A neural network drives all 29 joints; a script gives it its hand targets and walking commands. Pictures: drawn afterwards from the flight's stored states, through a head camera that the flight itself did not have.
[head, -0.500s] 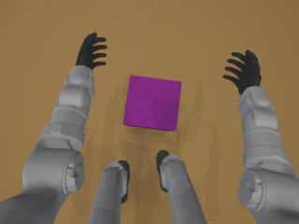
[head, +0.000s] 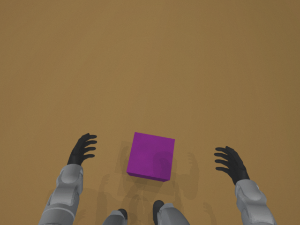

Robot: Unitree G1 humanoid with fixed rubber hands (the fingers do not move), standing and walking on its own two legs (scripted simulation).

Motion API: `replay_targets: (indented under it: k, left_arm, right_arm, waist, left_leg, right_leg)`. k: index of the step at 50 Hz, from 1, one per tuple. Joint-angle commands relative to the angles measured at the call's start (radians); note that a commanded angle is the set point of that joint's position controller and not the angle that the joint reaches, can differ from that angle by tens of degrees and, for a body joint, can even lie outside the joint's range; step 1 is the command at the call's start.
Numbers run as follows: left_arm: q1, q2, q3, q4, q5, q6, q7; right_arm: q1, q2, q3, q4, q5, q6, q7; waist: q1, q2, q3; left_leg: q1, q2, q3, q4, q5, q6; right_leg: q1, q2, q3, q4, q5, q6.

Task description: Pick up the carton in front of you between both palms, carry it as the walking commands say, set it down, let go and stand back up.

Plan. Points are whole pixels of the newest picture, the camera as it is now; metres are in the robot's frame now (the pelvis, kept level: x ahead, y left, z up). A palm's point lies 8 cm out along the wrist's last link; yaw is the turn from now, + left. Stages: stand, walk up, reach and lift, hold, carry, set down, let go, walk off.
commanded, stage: let go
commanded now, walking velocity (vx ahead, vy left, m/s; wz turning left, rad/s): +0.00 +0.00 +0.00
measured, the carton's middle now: (150, 158) +0.38 -0.04 -0.61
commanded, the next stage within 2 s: stand in 0.78 s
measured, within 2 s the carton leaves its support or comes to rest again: neither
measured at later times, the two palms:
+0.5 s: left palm (17, 214) +0.19 +0.27 -0.03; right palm (233, 207) +0.18 -0.19 -0.03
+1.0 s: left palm out of the picture +0.16 +0.30 -0.04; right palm (258, 213) +0.17 -0.26 -0.05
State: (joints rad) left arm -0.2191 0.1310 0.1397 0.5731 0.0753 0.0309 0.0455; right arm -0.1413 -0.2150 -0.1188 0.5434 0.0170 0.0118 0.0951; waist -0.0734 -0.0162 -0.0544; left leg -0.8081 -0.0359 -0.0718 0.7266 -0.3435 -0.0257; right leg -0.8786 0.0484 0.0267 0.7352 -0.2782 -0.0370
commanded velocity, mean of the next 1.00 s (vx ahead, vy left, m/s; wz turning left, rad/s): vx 0.00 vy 0.00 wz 0.00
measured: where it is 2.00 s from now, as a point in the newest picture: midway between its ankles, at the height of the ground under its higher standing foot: outside the picture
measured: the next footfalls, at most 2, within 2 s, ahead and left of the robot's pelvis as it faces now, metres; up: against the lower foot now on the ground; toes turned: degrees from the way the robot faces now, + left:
none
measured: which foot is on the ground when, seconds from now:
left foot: down 0.00-1.00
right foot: down 0.00-1.00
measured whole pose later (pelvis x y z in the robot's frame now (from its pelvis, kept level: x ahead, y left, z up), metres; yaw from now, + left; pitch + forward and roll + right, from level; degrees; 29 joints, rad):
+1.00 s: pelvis +0.02 +0.02 +0.03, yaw +0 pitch -1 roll +0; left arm 0.20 0.31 0.05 0.69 0.05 0.02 0.02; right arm 0.20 -0.33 -0.05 0.62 -0.04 0.04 -0.01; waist 0.00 0.04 0.01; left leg -0.17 -0.03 -0.06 0.52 -0.34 0.01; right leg -0.23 0.04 0.03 0.52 -0.28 -0.01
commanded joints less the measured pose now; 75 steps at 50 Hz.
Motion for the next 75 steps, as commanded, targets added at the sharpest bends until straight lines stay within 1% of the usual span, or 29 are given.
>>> replay_targets:
  k: [1,2,3,4,7,11,14,18,25,28,32,33,34,35,39,40,41,42,43,44,49,53,65,75]
  left_arm:
    - [0.088,0.088,0.001,-0.097,-0.012,-0.038,-0.016]
    - [0.119,0.093,-0.005,-0.104,-0.016,-0.043,-0.021]
    - [0.150,0.100,-0.010,-0.115,-0.022,-0.048,-0.025]
    - [0.178,0.103,-0.014,-0.120,-0.023,-0.053,-0.032]
    - [0.247,0.112,-0.029,-0.141,-0.034,-0.060,-0.043]
    - [0.331,0.123,-0.048,-0.165,-0.045,-0.054,-0.058]
    - [0.374,0.131,-0.060,-0.190,-0.053,-0.032,-0.072]
    - [0.390,0.138,-0.074,-0.216,-0.065,0.010,-0.092]
    - [0.390,0.148,-0.091,-0.239,-0.077,0.066,-0.108]
    - [0.389,0.153,-0.088,-0.244,-0.073,0.078,-0.108]
    - [0.394,0.157,-0.081,-0.245,-0.064,0.086,-0.106]
    - [0.446,0.158,-0.078,-0.175,-0.084,0.057,-0.085]
    - [0.433,0.159,-0.078,-0.196,-0.078,0.052,-0.075]
    - [0.423,0.159,-0.084,-0.202,-0.079,0.051,-0.070]
    - [0.403,0.167,-0.090,-0.205,-0.086,0.051,-0.065]
    - [0.428,0.289,-0.046,-0.056,-0.030,0.029,-0.032]
    - [0.440,0.311,-0.043,-0.045,-0.018,0.015,-0.019]
    - [0.419,0.304,-0.049,-0.032,-0.019,0.004,-0.019]
    - [0.405,0.295,-0.053,-0.019,-0.021,-0.005,-0.019]
    - [0.391,0.285,-0.055,-0.008,-0.024,-0.013,-0.018]
    - [0.375,0.300,-0.059,0.056,-0.030,-0.032,-0.026]
    - [0.375,0.323,-0.060,0.101,-0.032,-0.039,-0.021]
    - [0.361,0.361,-0.063,0.206,-0.044,-0.046,-0.019]
    - [0.333,0.368,-0.069,0.272,-0.048,-0.046,-0.022]
  right_arm:
    - [0.114,-0.074,0.010,-0.120,0.012,-0.034,-0.016]
    - [0.149,-0.074,0.017,-0.133,0.013,-0.037,-0.020]
    - [0.193,-0.070,0.024,-0.146,0.012,-0.043,-0.023]
    - [0.213,-0.076,0.028,-0.164,0.011,-0.043,-0.025]
    - [0.284,-0.072,0.044,-0.188,0.015,-0.041,-0.028]
    - [0.331,-0.080,0.056,-0.204,0.011,-0.031,-0.025]
    - [0.341,-0.092,0.055,-0.206,0.002,-0.007,-0.021]
    - [0.330,-0.104,0.047,-0.202,-0.013,0.037,-0.018]
    - [0.337,-0.113,0.034,-0.196,-0.037,0.098,-0.019]
    - [0.336,-0.111,0.032,-0.201,-0.040,0.109,-0.019]
    - [0.328,-0.106,0.033,-0.215,-0.037,0.114,-0.018]
    - [0.286,-0.146,0.028,-0.275,-0.054,0.165,-0.043]
    - [0.319,-0.138,0.037,-0.259,-0.051,0.179,-0.052]
    - [0.320,-0.134,0.044,-0.263,-0.049,0.184,-0.058]
    - [0.318,-0.121,0.061,-0.261,-0.040,0.197,-0.070]
    - [0.285,-0.211,0.028,-0.126,-0.047,0.119,-0.108]
    - [0.313,-0.202,0.028,-0.112,-0.048,0.082,-0.119]
    - [0.315,-0.197,0.034,-0.091,-0.053,0.061,-0.119]
    - [0.312,-0.200,0.035,-0.073,-0.057,0.045,-0.117]
    - [0.303,-0.199,0.036,-0.058,-0.059,0.032,-0.114]
    - [0.296,-0.224,0.041,0.010,-0.058,0.002,-0.109]
    - [0.305,-0.245,0.046,0.060,-0.057,-0.009,-0.116]
    - [0.315,-0.277,0.063,0.159,-0.050,-0.022,-0.125]
    - [0.306,-0.291,0.074,0.218,-0.046,-0.027,-0.129]
  waist:
    - [0.011,-0.035,-0.478]
    - [0.013,-0.035,-0.456]
    - [0.014,-0.038,-0.426]
    - [0.015,-0.028,-0.387]
    - [0.028,0.003,-0.290]
    - [0.052,0.050,-0.157]
    - [0.062,0.067,-0.066]
    - [0.070,0.066,0.035]
    - [0.059,0.038,0.112]
    - [0.062,0.041,0.114]
    - [0.071,0.052,0.106]
    - [0.072,0.032,0.047]
    - [0.077,0.054,0.054]
    - [0.074,0.056,0.061]
    - [0.069,0.054,0.068]
    - [0.088,0.100,0.093]
    - [0.077,0.067,0.079]
    - [0.070,0.047,0.065]
    - [0.069,0.039,0.061]
    - [0.071,0.034,0.058]
    - [0.071,0.014,0.008]
    - [0.070,0.008,0.001]
    - [0.075,0.019,0.011]
    - [0.079,0.026,0.026]
  left_leg:
    - [0.066,-0.038,0.064,-0.124,0.216,0.016]
    - [0.104,-0.036,0.062,-0.144,0.226,0.017]
    - [0.191,-0.030,0.055,-0.165,0.232,0.023]
    - [0.220,-0.028,0.055,-0.185,0.227,0.021]
    - [0.341,-0.019,0.046,-0.244,0.264,0.019]
    - [0.501,0.001,0.030,-0.311,0.302,0.013]
    - [0.556,0.014,0.025,-0.354,0.293,0.010]
    - [0.571,0.031,0.021,-0.392,0.245,0.010]
    - [0.577,0.047,0.020,-0.411,0.226,0.016]
    - [0.586,0.045,0.022,-0.401,0.245,0.018]
    - [0.601,0.039,0.024,-0.385,0.284,0.016]
    - [0.673,0.038,0.020,-0.340,0.381,0.009]
    - [0.680,0.034,0.021,-0.331,0.404,0.003]
    - [0.679,0.033,0.020,-0.328,0.405,0.004]
    - [0.664,0.024,0.027,-0.322,0.380,0.011]
    - [0.551,0.054,0.005,-0.279,0.227,-0.002]
    - [0.585,0.055,-0.002,-0.279,0.182,0.001]
    - [0.593,0.061,-0.014,-0.286,0.128,0.006]
    - [0.595,0.066,-0.026,-0.292,0.094,0.013]
    - [0.593,0.070,-0.033,-0.290,0.083,0.019]
    - [0.622,0.082,-0.045,-0.275,0.213,0.023]
    - [0.640,0.089,-0.054,-0.279,0.264,0.025]
    - [0.653,0.103,-0.067,-0.299,0.332,0.030]
    - [0.659,0.112,-0.076,-0.338,0.321,0.033]
  right_leg:
    - [0.761,-0.058,0.071,-0.059,0.659,0.061]
    - [0.775,-0.057,0.069,-0.078,0.659,0.062]
    - [0.747,-0.053,0.060,-0.116,0.588,0.063]
    - [0.749,-0.050,0.057,-0.135,0.566,0.063]
    - [0.782,-0.038,0.036,-0.191,0.528,0.063]
    - [0.773,-0.017,0.015,-0.276,0.390,0.055]
    - [0.789,-0.006,-0.002,-0.311,0.305,0.050]
    - [0.817,0.004,-0.023,-0.325,0.220,0.049]
    - [0.870,0.015,-0.037,-0.314,0.201,0.049]
    - [0.881,0.015,-0.034,-0.310,0.208,0.046]
    - [0.889,0.013,-0.027,-0.310,0.225,0.044]
    - [0.857,0.036,-0.040,-0.285,0.195,0.053]
    - [0.837,0.033,-0.038,-0.286,0.190,0.050]
    - [0.818,0.032,-0.034,-0.286,0.190,0.049]
    - [0.792,0.026,-0.023,-0.282,0.215,0.051]
    - [0.692,-0.076,0.022,-0.289,0.213,0.059]
    - [0.685,-0.089,0.040,-0.292,0.195,0.052]
    - [0.658,-0.093,0.051,-0.302,0.136,0.047]
    - [0.645,-0.094,0.059,-0.312,0.089,0.042]
    - [0.639,-0.093,0.063,-0.314,0.070,0.037]
    - [0.678,-0.102,0.070,-0.300,0.198,0.024]
    - [0.698,-0.111,0.079,-0.305,0.250,0.020]
    - [0.758,-0.128,0.086,-0.321,0.334,0.016]
    - [0.784,-0.133,0.088,-0.353,0.316,0.015]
